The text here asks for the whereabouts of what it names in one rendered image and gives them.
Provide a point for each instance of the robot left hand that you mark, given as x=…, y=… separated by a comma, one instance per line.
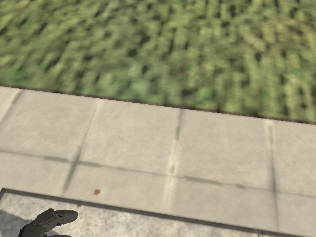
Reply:
x=46, y=221

